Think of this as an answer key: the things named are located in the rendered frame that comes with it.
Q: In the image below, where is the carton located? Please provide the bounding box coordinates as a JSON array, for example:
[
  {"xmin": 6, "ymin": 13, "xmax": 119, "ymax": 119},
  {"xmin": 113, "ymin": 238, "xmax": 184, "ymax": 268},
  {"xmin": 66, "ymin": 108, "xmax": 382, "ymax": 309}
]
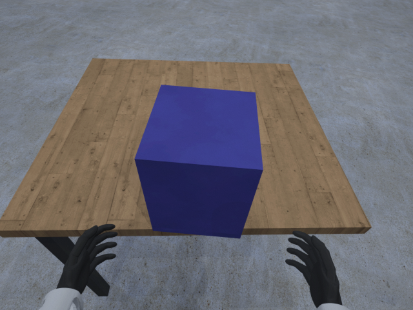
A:
[{"xmin": 135, "ymin": 85, "xmax": 263, "ymax": 238}]

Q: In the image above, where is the table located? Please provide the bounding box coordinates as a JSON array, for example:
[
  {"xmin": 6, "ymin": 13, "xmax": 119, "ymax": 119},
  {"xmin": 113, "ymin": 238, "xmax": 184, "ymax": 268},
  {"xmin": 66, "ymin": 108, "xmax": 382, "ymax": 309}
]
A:
[{"xmin": 0, "ymin": 58, "xmax": 372, "ymax": 296}]

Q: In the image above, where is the left robot hand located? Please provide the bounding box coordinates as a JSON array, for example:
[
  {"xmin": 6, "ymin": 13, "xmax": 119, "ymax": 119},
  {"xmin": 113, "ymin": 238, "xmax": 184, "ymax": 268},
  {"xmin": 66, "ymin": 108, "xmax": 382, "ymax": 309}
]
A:
[{"xmin": 56, "ymin": 224, "xmax": 117, "ymax": 294}]

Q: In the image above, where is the right robot hand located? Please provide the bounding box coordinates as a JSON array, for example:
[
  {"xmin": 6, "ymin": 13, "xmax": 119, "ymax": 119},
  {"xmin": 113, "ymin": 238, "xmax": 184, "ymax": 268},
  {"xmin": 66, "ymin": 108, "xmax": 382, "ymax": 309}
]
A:
[{"xmin": 285, "ymin": 231, "xmax": 342, "ymax": 308}]

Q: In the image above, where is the robot left forearm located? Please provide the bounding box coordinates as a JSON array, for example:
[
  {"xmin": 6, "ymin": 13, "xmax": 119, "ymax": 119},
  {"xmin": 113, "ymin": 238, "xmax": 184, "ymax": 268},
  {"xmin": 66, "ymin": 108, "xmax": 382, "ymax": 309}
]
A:
[{"xmin": 39, "ymin": 288, "xmax": 83, "ymax": 310}]

